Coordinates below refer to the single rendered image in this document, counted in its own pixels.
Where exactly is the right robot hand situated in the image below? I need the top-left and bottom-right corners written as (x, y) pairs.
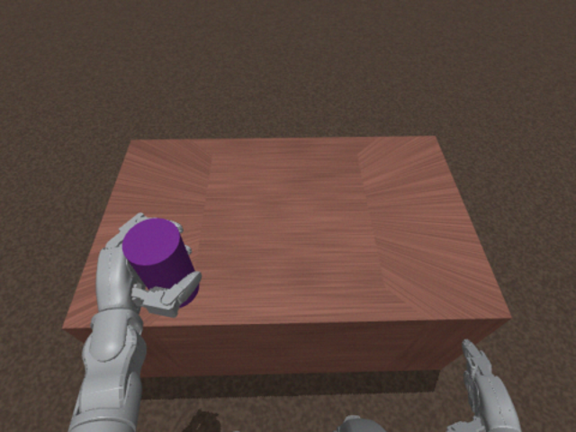
top-left (446, 339), bottom-right (521, 432)

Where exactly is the left robot hand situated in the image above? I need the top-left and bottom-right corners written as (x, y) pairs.
top-left (95, 212), bottom-right (202, 318)

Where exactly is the can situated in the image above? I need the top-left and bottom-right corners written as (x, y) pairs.
top-left (122, 218), bottom-right (199, 308)

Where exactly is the left robot arm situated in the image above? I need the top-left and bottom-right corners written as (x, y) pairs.
top-left (68, 308), bottom-right (147, 432)

